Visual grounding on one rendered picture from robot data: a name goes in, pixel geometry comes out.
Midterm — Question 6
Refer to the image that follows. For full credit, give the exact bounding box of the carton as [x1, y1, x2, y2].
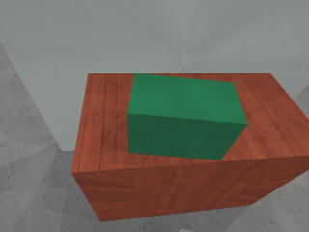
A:
[127, 72, 248, 160]

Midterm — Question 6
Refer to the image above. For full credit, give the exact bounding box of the pedestal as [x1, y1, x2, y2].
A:
[71, 72, 309, 222]

